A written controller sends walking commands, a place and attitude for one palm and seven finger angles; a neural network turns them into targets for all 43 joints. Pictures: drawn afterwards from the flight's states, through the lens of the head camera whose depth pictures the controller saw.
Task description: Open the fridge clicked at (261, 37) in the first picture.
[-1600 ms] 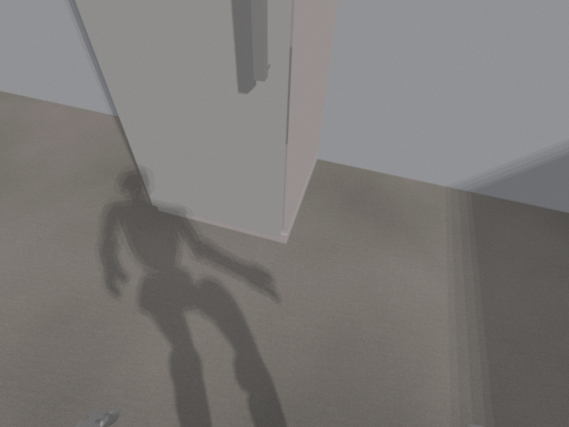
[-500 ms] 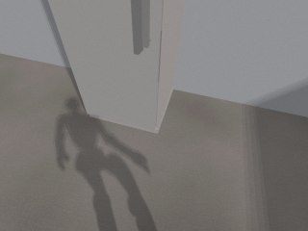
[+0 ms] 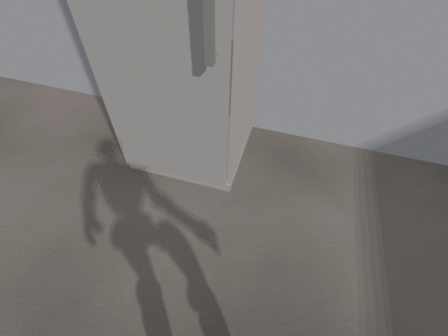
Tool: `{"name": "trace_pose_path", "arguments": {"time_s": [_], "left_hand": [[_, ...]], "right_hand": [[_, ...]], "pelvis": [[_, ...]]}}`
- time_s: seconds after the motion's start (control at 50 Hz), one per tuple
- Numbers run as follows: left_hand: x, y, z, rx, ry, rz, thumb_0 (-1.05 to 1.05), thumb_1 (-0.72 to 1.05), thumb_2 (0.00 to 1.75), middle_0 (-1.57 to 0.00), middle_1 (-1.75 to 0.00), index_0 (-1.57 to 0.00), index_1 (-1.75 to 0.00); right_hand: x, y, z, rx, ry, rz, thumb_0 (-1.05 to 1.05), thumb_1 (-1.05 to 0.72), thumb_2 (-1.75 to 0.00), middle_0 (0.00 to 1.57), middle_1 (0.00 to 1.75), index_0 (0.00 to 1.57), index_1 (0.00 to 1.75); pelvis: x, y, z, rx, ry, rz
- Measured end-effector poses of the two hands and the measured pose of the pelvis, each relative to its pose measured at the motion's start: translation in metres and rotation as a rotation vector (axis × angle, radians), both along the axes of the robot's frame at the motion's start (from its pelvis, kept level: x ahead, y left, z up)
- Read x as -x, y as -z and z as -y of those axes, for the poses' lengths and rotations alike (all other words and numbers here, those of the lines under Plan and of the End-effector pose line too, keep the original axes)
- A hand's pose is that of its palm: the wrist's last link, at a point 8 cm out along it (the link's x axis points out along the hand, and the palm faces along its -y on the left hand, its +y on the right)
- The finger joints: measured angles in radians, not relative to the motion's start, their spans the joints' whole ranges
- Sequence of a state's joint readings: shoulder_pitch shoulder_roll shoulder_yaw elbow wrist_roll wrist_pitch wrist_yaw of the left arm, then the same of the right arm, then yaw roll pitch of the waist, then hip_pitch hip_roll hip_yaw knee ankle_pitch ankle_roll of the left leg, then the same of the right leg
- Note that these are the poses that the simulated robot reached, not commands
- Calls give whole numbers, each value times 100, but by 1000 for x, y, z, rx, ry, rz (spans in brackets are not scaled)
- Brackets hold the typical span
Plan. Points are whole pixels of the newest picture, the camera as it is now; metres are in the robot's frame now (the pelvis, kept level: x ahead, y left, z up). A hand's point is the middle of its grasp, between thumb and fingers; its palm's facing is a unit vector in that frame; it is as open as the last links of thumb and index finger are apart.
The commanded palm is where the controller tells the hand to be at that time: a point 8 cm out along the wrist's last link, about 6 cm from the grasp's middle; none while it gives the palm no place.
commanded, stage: walk to a spot facing it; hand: right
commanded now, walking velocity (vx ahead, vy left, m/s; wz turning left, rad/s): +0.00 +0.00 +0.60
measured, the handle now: (211, 19) +0.93 +0.09 +0.17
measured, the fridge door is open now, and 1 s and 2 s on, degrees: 0 0 0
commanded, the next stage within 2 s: none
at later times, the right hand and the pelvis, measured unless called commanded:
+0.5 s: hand out of the picture +0.04 -0.16 -0.17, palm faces -0.17 +0.95 -0.26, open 7.3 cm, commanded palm none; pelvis -0.03 +0.03 -0.01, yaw +14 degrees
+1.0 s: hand out of the picture +0.12 -0.22 -0.18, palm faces -0.43 +0.88 -0.21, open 7.3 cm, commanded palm none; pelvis -0.04 -0.05 +0.00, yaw +31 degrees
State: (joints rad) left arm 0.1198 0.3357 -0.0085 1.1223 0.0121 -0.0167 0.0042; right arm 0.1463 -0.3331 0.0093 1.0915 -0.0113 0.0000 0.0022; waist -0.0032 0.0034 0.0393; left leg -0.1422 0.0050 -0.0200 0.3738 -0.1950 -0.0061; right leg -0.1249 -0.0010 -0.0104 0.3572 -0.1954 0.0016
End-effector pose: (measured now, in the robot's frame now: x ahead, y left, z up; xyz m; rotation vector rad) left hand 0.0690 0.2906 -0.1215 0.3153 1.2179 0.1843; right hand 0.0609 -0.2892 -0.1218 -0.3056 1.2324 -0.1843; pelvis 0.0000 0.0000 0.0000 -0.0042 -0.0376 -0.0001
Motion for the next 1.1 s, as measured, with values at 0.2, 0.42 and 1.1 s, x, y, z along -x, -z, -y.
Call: {"name": "trace_pose_path", "arguments": {"time_s": [0.2,0.42,1.1], "left_hand": [[15,16,18,47,-87,39,1,91,90,-20,-30,-20,-30],[65,51,6,134,-228,-1,1,91,90,-21,-30,-20,-30],[204,-7,114,7,-649,64,1,91,90,-21,-30,-20,-30]], "right_hand": [[2,16,-20,-30,-43,-55,0,-91,-90,20,29,20,30],[11,22,-74,-43,-108,-67,0,-91,-90,20,29,20,30],[-88,25,-31,-106,-509,-58,0,-91,-90,20,29,20,30]], "pelvis": [[9,10,-1,18,-90,-10],[24,25,-27,19,-197,-8],[43,3,59,-29,-618,-36]]}}
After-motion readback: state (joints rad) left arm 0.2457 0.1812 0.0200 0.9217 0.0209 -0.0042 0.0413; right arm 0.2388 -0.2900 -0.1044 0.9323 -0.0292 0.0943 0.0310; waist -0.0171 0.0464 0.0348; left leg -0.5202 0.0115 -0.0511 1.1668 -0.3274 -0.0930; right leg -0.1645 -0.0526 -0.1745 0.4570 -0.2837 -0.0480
